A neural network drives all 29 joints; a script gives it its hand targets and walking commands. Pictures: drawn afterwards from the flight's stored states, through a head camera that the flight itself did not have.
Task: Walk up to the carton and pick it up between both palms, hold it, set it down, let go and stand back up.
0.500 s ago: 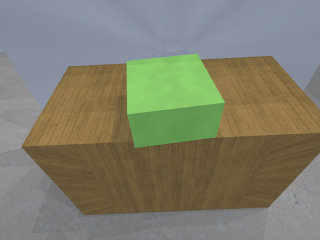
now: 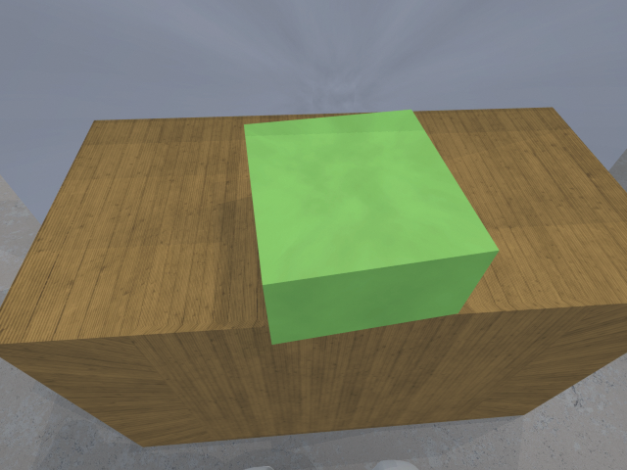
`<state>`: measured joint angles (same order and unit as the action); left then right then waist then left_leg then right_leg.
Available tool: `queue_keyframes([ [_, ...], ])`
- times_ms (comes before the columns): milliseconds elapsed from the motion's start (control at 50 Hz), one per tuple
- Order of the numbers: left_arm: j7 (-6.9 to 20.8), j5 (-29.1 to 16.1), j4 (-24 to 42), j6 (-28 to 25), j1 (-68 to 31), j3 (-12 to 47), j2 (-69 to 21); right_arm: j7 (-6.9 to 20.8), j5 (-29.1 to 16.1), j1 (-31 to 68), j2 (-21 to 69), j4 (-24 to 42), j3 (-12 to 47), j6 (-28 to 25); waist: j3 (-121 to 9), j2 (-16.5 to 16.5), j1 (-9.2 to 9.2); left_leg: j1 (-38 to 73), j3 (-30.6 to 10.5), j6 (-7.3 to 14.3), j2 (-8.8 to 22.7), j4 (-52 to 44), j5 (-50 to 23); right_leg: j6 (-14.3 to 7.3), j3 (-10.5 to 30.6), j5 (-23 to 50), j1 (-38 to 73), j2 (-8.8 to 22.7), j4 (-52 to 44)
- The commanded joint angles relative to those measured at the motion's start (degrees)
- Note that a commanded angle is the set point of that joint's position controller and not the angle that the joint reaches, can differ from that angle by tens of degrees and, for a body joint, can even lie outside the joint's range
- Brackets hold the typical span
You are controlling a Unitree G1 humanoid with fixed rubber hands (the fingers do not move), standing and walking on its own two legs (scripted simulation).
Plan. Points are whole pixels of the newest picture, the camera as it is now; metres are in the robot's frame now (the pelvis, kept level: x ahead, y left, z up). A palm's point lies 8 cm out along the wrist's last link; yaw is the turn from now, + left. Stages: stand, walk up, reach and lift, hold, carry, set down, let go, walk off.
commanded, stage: walk up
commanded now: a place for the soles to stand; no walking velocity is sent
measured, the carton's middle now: (348, 216) +0.48 -0.03 +0.02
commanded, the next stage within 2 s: none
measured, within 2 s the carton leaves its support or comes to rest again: neither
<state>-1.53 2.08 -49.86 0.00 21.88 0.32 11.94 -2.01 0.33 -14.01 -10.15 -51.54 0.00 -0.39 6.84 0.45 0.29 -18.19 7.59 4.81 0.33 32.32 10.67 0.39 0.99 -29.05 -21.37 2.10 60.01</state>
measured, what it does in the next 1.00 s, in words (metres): steps on the spot: right foot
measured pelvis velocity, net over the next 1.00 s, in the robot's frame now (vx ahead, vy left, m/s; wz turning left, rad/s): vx -0.02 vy -0.04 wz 0.06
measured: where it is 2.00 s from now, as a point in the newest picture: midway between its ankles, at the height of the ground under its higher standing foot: outside the picture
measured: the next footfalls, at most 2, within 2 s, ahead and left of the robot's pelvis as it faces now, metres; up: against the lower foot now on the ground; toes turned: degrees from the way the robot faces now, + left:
right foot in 0.16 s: +0.05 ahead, -0.12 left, +0.00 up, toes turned -5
right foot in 1.22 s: +0.05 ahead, -0.29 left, +0.00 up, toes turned +9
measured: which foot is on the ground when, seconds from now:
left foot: down 0.00-1.00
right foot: up 0.00-0.14, down 0.16-0.86, up 0.88-1.00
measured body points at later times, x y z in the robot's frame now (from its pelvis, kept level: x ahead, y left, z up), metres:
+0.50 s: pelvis +0.00 -0.02 +0.01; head +0.01 -0.02 +0.46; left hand +0.10 +0.22 -0.13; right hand +0.04 -0.26 -0.14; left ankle +0.02 +0.10 -0.73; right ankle +0.01 -0.12 -0.73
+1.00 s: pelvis -0.02 -0.04 +0.01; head +0.02 -0.02 +0.45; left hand +0.02 +0.25 -0.14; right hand -0.02 -0.29 -0.13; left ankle +0.02 +0.10 -0.73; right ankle +0.00 -0.17 -0.68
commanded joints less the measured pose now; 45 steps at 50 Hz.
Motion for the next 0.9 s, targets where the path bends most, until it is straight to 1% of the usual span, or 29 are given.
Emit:
queue_keyframes([
  [0,-0.66,-0.58,0.04,0.65,7.59,-1.28,3.26,-0.04,0.65,-0.58,-9.78,3.06,-2.25,0.17,-4.1,-5.81,-1.15,-3.61,-10.78,6.07,12.49,-12.51,0.35,0.23,-2.19,0.76,5.13,-0.21,-8.44],
  [40,-1.13,-0.72,1.82,0.93,4.2,-1.8,4.1,-0.07,0.95,1.03,-10.97,3.86,-2.67,1.15,-3.03,-8.78,-0.57,-4.08,-12.34,6.22,14.39,-11.59,-0.35,0.27,-3.53,2.7,3.8,-0.84,-10.89],
  [80,-1.33,-0.66,2.32,0.65,3.84,-2.04,4.3,0.06,1.08,1.22,-11.96,4.16,-2.63,1.7,-5.68,-7.78,-0.98,-3.86,-13.27,5.67,15.73,-9.23,-1.68,-0.63,-4.0,7.99,8.05,-0.49,-18.25],
  [120,-1.21,-0.68,2.71,0.35,3.84,-2.13,4.72,0.43,0.93,2.03,-12.05,4.14,-2.12,2.28,-5.76,-6.24,-2.08,-6.52,-12.32,3.36,14.3,-7.58,2.29,-1.87,-4.2,14.91,11.8,-0.89,-25.74],
  [140,-0.94,-0.5,2.41,0.0,3.49,-2.04,5.76,0.81,0.54,0.48,-10.58,3.72,-1.45,2.28,-5.18,-2.22,-1.72,-8.22,-12.05,1.39,12.61,-6.19,8.16,-3.08,0.62,14.84,12.34,1.92,-29.27],
  [160,-0.75,-0.56,3.14,-0.17,1.01,-2.45,7.83,1.17,0.4,-2.35,-8.09,3.5,-0.43,2.18,-4.86,4.59,-0.09,-9.27,-8.78,-1.27,9.11,-2.15,15.34,-5.19,11.48,9.86,9.97,8.52,-35.73],
  [180,-0.71,-2.03,3.54,-0.12,-2.68,-3.33,11.32,0.8,-0.16,-2.34,-6.35,2.87,0.07,2.51,-2.25,9.01,0.94,-0.27,-3.74,-2.81,1.91,6.18,13.81,-9.1,16.54,6.7,-2.68,13.79,-41.01],
  [200,-0.78,-2.72,4.13,-0.18,-6.92,-3.63,12.26,0.51,0.64,-1.5,-7.34,3.12,-0.16,2.5,-0.92,9.66,1.4,3.49,-5.1,-2.89,0.97,10.05,13.01,-10.14,17.56,10.03,-8.35,14.07,-43.14],
  [240,-0.78,-2.0,4.76,-0.49,-9.46,-2.72,10.71,0.73,0.81,-1.79,-7.89,2.15,0.09,1.74,-3.55,8.85,1.56,1.81,-5.33,-2.85,0.96,9.38,12.13,-9.77,10.33,23.67,-0.57,11.92,-39.75],
  [260,-0.69,-1.61,4.39,-0.5,-9.9,-2.62,10.26,0.68,0.99,-1.94,-7.64,2.0,0.05,1.14,-5.03,8.48,1.2,1.16,-5.41,-2.6,1.18,6.94,8.53,-9.83,8.1,33.72,3.88,11.15,-36.12],
  [280,-0.42,-1.56,4.75,-0.45,-9.91,-2.17,10.0,0.46,0.77,-2.32,-8.47,1.91,0.03,0.43,-7.28,8.05,1.8,2.69,-6.09,-2.51,1.74,2.7,0.91,-8.98,5.96,39.69,6.49,9.93,-32.92],
  [300,-0.03,-1.64,3.75,-0.43,-8.86,-1.92,9.29,0.32,0.93,-1.57,-8.9,1.72,0.25,-0.19,-9.08,4.97,0.92,4.19,-5.61,-2.25,2.51,-0.38,-3.91,-7.68,4.25,41.28,9.33,8.07,-31.09],
  [320,0.33,-1.8,3.48,-0.5,-7.22,-1.32,8.8,0.4,0.74,-1.92,-9.12,2.04,0.21,-0.63,-12.6,2.89,0.53,6.56,-6.85,-1.97,3.45,-1.94,-9.71,-7.0,3.52,37.9,10.71,7.44,-29.45],
  [340,0.62,-1.82,2.67,-0.46,-5.34,-1.1,8.06,0.52,1.04,-2.64,-8.74,1.93,0.48,-0.71,-14.3,3.72,-0.41,7.96,-8.52,-1.74,5.13,-3.0,-10.78,-6.14,3.57,32.35,12.35,6.59,-29.6],
  [360,0.81,-1.85,1.71,-0.35,-3.74,-0.23,7.07,0.62,0.99,-3.04,-8.82,2.1,0.77,-0.84,-14.79,1.74,-0.83,9.9,-11.45,-1.37,7.08,-3.92,-11.77,-5.49,3.6,25.08,10.61,5.68,-30.84],
  [380,0.81,-1.9,0.73,-0.09,-3.94,0.16,6.85,0.76,0.56,-2.42,-9.88,2.11,0.68,-0.81,-13.19,1.92,-1.23,9.11,-12.78,-0.95,8.2,-4.6,-11.62,-4.5,2.74,21.27,9.8,4.3,-32.07],
  [420,0.62,-1.91,-0.32,0.05,-5.67,0.74,6.83,1.13,-0.02,-1.45,-10.04,1.29,0.92,-0.49,-7.67,-0.68,-0.73,3.75,-11.98,-1.48,7.15,-6.87,-4.92,-3.93,3.1,19.68,9.37,4.8,-34.57],
  [440,0.62,-2.01,-0.6,0.16,-7.24,0.53,7.72,1.28,-0.14,-2.62,-9.17,0.45,1.31,-0.55,-5.8,0.02,-0.12,1.98,-12.05,-1.84,6.87,-8.1,-3.07,-4.24,2.96,17.83,9.41,4.81,-35.58],
  [480,0.91,-2.3,-1.74,-0.01,-7.01,0.81,7.91,1.43,-0.21,-3.42,-9.22,0.03,1.82,-0.84,-4.49,-1.94,-0.3,1.77,-12.35,-1.88,6.48,-9.62,1.18,-4.16,3.08,14.9,8.72,4.94,-36.65],
  [500,0.94,-2.36,-2.34,-0.16,-6.9,1.02,8.11,1.47,-0.4,-3.12,-9.68,-0.17,1.76,-0.98,-2.89,-3.14,-0.26,0.92,-12.45,-1.95,6.36,-10.19,1.59,-3.8,2.74,15.42,8.49,4.9,-37.08],
  [580,1.06,-1.72,-4.61,-0.75,-7.44,1.2,8.3,1.42,-0.24,-4.25,-9.72,-1.47,1.91,-1.76,-2.29,-1.57,0.12,1.65,-14.08,-1.68,7.01,-11.47,0.88,-3.64,2.3,15.7,9.21,4.58,-38.16],
  [640,0.96,-2.16,-5.93,-1.03,-6.67,1.31,8.36,1.35,-0.46,-3.94,-9.85,-1.7,1.66,-1.83,-3.2,-3.04,0.12,1.75,-13.75,-2.0,6.5,-11.85,3.29,-3.66,1.9,14.05,9.16,4.47,-38.99],
  [700,0.9,-2.02,-6.33,-0.84,-6.91,1.53,7.82,1.15,-0.25,-4.99,-10.2,-2.91,1.63,-1.75,-2.83,-0.59,0.28,1.03,-14.61,-1.73,6.61,-12.75,5.41,-3.16,1.02,12.4,9.4,4.12,-39.4],
  [740,0.89,-2.07,-7.51,-0.99,-5.39,1.65,7.92,1.12,-0.1,-4.58,-9.99,-3.4,1.71,-1.58,-2.45,-2.77,0.01,1.86,-13.5,-1.72,5.94,-12.23,5.52,-3.3,1.7,11.92,8.8,4.48,-40.21],
  [800,0.87,-1.99,-8.58,-0.91,-5.07,1.72,7.86,0.96,-0.05,-5.51,-8.92,-4.31,2.1,-1.61,-2.43,-0.04,0.15,1.44,-14.42,-2.08,6.04,-12.57,4.5,-3.15,0.82,12.6,9.49,4.17,-39.85],
  [820,1.9,0.85,-3.91,0.79,-11.96,-1.71,14.44,-1.28,1.37,-12.58,-12.32,-2.13,-0.74,-1.95,-0.91,2.7,2.71,5.53,-25.48,1.93,12.3,-13.49,6.92,-0.93,-4.64,6.15,0.75,1.51,-27.35],
  [840,2.37,2.13,-1.75,1.9,-14.51,-1.32,12.33,-2.7,1.66,-16.87,-16.59,-3.18,-2.4,-1.81,-0.5,-1.48,4.26,9.38,-35.71,5.5,18.87,-16.8,8.54,0.55,-4.32,-0.99,-7.31,-1.05,-19.17],
  [860,2.46,2.83,-0.82,2.78,-13.08,-1.18,11.23,-3.87,1.84,-18.21,-17.22,-3.26,-2.99,-1.72,-0.8,-2.18,3.76,10.44,-39.66,7.06,22.2,-16.74,10.84,0.91,0.1,-3.2,-12.14,1.31,-11.52],
  [880,2.58,3.05,-0.6,3.31,-11.99,-0.98,9.72,-4.73,1.85,-15.95,-17.23,-2.06,-3.83,-1.6,-0.61,-5.45,2.8,10.95,-38.27,7.92,23.44,-16.36,8.45,1.27,1.82,-0.8,-15.19,3.25,-7.45],
])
